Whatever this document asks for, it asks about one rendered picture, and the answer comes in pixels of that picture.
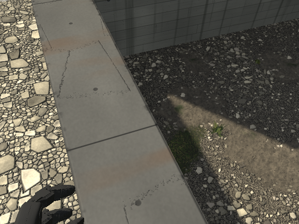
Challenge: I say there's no left robot hand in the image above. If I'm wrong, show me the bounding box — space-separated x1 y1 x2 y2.
14 185 84 224

